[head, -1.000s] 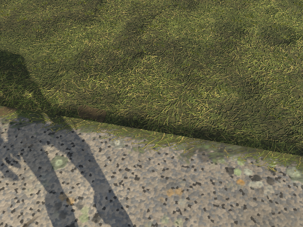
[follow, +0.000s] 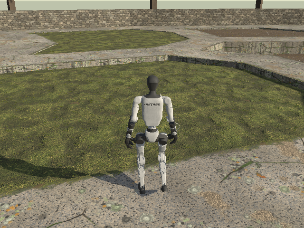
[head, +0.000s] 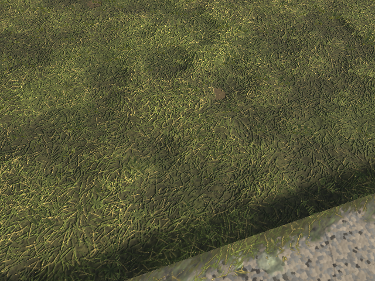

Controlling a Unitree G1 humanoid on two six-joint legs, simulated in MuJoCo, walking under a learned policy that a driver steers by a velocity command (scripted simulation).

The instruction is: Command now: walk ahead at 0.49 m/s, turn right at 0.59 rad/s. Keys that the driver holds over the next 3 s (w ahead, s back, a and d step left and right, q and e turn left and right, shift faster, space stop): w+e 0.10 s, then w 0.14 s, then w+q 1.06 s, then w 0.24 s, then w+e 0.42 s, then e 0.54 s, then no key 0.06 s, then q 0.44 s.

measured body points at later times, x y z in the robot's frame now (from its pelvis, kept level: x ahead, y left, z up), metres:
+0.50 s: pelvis +0.26 -0.07 +0.00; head +0.28 -0.08 +0.45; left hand +0.36 +0.17 -0.13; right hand +0.24 -0.31 -0.15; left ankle +0.15 +0.09 -0.65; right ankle +0.29 -0.18 -0.74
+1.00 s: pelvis +0.49 -0.02 -0.04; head +0.49 -0.02 +0.41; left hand +0.55 +0.24 -0.16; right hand +0.56 -0.26 -0.17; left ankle +0.44 +0.06 -0.74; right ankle +0.44 -0.17 -0.63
